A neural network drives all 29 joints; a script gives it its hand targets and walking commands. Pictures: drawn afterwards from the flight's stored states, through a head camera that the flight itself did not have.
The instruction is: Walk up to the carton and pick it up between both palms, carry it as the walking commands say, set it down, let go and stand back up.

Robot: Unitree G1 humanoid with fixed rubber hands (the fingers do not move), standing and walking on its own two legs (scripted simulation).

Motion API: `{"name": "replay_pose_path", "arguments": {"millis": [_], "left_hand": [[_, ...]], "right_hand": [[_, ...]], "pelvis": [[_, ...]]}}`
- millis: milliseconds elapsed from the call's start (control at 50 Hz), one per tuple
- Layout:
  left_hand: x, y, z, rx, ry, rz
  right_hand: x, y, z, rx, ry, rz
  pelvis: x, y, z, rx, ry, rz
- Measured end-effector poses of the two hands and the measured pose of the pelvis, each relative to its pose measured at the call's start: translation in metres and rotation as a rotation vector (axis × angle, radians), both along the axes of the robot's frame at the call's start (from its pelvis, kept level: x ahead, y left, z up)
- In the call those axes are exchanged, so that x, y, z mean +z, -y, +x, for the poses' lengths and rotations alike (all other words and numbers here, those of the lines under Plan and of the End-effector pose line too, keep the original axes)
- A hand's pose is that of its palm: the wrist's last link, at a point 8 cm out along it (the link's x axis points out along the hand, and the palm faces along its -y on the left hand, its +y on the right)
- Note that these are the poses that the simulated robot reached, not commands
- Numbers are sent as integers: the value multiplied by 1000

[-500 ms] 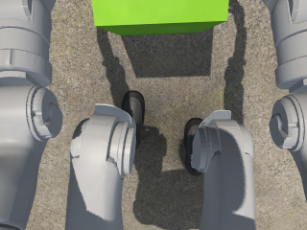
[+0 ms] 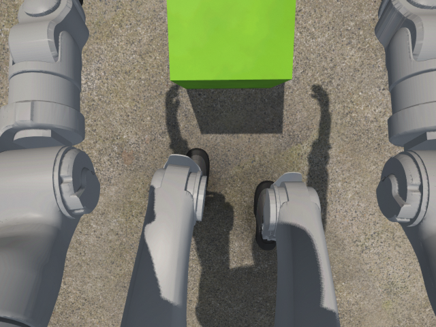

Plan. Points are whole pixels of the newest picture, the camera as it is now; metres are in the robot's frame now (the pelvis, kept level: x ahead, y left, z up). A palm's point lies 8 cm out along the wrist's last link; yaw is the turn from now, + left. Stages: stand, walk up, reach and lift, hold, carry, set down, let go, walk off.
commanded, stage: set down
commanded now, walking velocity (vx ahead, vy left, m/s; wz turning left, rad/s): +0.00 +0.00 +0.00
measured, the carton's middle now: (229, 24) +0.58 +0.07 -0.39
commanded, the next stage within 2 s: let go in 0.68 s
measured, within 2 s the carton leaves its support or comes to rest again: neither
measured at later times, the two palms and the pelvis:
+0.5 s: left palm out of the picture +0.52 +0.29 +0.02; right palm out of the picture +0.59 -0.13 +0.03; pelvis +0.00 +0.01 +0.13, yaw +2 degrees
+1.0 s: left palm out of the picture +0.49 +0.28 +0.08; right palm out of the picture +0.53 -0.15 +0.08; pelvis +0.09 +0.01 +0.21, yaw +1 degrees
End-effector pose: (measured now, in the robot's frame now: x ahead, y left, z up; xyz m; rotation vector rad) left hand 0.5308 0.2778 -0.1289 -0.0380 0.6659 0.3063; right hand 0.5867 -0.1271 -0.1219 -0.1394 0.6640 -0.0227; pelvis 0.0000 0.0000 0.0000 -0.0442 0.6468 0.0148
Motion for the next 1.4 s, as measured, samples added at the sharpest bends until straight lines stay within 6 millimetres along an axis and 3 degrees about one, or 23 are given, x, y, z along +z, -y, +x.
{"name": "replay_pose_path", "arguments": {"millis": [240,480,580,700,800,960,1140,1240,1400], "left_hand": [[68,-17,-8,-22,32,16],[140,-15,-6,-35,28,10],[164,-13,-8,-30,3,2],[197,-10,-6,-25,-18,-11],[209,-6,-8,-57,-51,18],[201,-2,-39,-149,-132,69],[245,-2,-62,-193,-124,109],[267,15,-99,-216,-148,100],[296,45,-173,-235,-156,87]], "right_hand": [[69,-7,2,48,22,-16],[143,-2,0,41,10,0],[172,0,0,34,-7,3],[203,-2,2,34,-41,17],[212,-3,-2,40,-53,9],[201,21,-45,4,-102,-83],[231,34,-70,12,-57,-67],[245,50,-115,-1,-84,-48],[279,95,-192,-13,-107,-70]], "pelvis": [[71,-2,4,18,100,-3],[131,-7,-1,31,174,-4],[147,-9,3,29,131,-1],[159,-10,21,27,-2,-6],[172,-10,40,23,-30,-2],[200,-12,79,25,-27,-4],[223,-14,112,18,-33,11],[238,-9,123,8,25,25],[256,9,126,2,214,50]]}}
